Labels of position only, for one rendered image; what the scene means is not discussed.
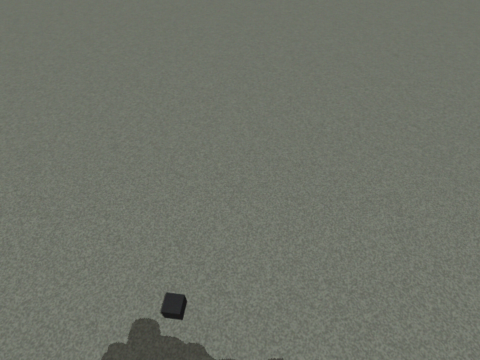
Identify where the cube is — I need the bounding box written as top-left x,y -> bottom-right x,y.
161,292 -> 187,320

